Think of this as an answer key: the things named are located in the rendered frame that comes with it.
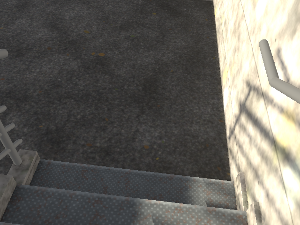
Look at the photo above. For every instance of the stairs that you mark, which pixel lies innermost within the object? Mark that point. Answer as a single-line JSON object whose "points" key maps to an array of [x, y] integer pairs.
{"points": [[67, 193]]}

